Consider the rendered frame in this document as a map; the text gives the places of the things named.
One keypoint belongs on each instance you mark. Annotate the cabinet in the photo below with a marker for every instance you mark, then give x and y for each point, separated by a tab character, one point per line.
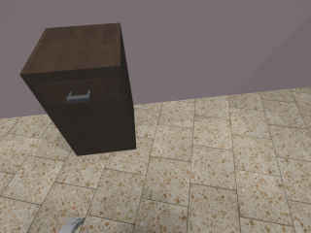
85	52

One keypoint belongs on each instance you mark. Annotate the drawer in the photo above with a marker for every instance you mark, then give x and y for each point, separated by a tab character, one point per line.
101	88

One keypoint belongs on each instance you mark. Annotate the robot left hand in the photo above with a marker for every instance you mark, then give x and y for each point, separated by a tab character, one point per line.
72	225

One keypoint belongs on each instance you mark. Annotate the handle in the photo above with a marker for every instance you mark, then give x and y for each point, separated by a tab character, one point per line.
78	98

